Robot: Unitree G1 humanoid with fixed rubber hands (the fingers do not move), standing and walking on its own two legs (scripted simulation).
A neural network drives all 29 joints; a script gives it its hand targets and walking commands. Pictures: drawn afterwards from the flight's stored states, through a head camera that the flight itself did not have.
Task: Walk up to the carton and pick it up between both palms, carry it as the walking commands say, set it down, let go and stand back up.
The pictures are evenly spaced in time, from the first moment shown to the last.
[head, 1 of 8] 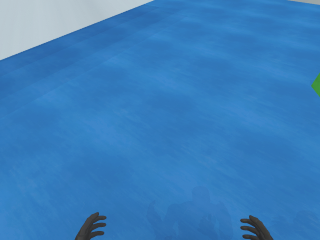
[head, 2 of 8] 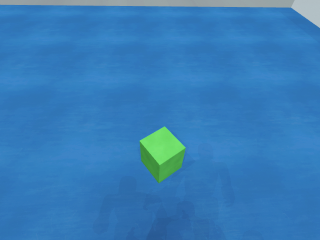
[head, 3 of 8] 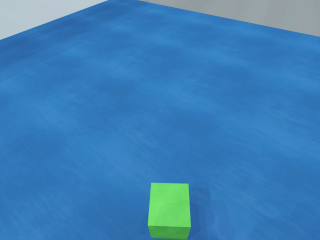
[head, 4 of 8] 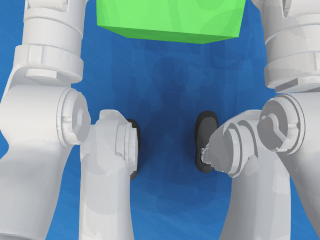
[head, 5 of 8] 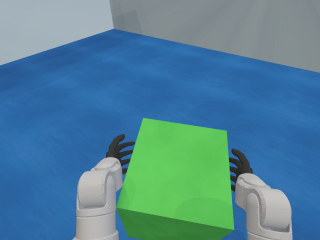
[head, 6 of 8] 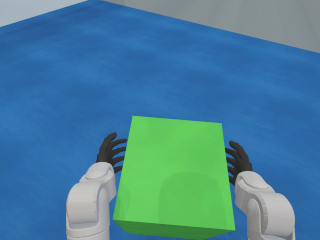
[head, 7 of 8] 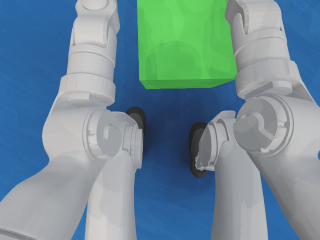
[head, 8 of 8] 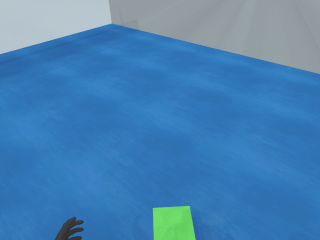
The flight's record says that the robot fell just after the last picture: no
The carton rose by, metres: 0.68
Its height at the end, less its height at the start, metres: -0.02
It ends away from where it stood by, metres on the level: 0.21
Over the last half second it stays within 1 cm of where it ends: yes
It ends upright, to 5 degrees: no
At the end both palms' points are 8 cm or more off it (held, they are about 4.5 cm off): yes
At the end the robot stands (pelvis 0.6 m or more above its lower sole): yes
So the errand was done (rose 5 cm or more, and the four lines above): no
